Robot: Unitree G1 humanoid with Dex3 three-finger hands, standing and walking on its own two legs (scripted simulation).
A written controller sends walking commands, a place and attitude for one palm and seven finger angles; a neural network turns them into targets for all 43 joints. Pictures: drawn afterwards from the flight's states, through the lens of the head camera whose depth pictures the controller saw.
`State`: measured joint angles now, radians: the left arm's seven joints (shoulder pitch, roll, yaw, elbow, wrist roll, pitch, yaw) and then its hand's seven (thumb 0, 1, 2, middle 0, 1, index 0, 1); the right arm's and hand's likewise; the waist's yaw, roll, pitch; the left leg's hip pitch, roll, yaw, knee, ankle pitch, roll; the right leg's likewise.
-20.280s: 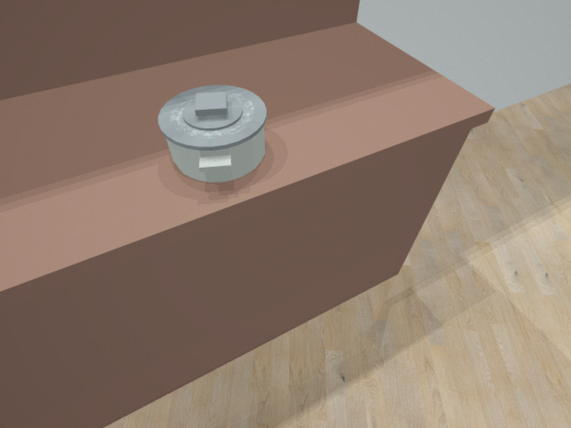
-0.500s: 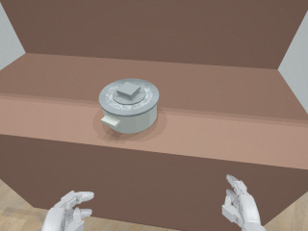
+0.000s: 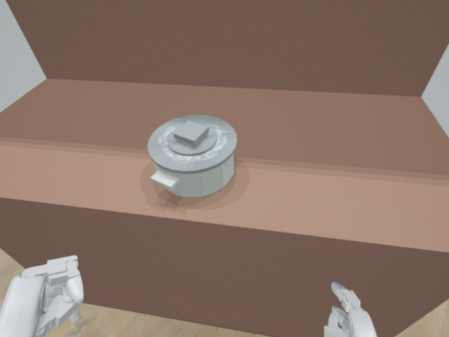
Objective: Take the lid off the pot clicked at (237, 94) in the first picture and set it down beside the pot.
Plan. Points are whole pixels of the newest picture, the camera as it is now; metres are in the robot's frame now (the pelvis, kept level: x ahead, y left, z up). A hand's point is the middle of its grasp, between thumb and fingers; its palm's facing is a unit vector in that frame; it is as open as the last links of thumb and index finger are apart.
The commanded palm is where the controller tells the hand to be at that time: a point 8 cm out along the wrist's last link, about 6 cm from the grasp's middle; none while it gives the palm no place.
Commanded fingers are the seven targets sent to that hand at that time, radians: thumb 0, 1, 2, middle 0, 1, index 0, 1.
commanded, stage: raise the hand higher, near the body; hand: left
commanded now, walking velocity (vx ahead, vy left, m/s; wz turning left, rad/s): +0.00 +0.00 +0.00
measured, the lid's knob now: (191, 132) +0.48 +0.13 +0.13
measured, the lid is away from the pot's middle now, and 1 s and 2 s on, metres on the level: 0.00 0.00 0.00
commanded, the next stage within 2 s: reach forward and open the fingers in 0.64 s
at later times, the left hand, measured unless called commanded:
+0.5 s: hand (69, 257) +0.17 +0.23 +0.15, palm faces +0.35 -0.82 -0.46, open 3.1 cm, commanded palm +0.12 +0.27 +0.18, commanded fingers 0.00 0.90 0.90 -1.30 -1.50 -1.30 -1.50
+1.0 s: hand (52, 230) +0.20 +0.26 +0.17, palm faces +0.17 -0.08 -0.98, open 2.9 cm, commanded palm +0.17 +0.26 +0.22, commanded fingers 0.00 0.45 1.19 -1.19 -1.00 -1.19 -1.00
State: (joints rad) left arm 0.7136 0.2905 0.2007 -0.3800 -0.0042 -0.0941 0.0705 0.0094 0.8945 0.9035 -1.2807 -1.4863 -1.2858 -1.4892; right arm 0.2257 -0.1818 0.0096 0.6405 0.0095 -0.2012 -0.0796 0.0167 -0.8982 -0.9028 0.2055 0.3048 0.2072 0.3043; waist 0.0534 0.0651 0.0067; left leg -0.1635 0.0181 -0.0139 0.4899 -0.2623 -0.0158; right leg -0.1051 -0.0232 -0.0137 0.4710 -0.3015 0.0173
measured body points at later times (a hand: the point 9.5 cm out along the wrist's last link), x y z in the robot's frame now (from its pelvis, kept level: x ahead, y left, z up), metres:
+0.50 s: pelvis +0.01 +0.00 +0.00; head +0.00 -0.02 +0.45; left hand +0.15 +0.27 +0.17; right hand +0.22 -0.21 -0.07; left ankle +0.01 +0.13 -0.74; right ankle -0.03 -0.13 -0.74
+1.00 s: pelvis +0.00 +0.00 +0.00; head +0.00 -0.05 +0.44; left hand +0.19 +0.26 +0.22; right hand +0.22 -0.22 -0.09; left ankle +0.01 +0.13 -0.74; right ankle -0.03 -0.13 -0.74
